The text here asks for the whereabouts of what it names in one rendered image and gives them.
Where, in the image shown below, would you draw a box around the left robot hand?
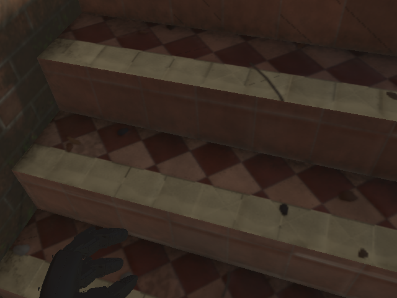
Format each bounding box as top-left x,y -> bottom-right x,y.
38,227 -> 138,298

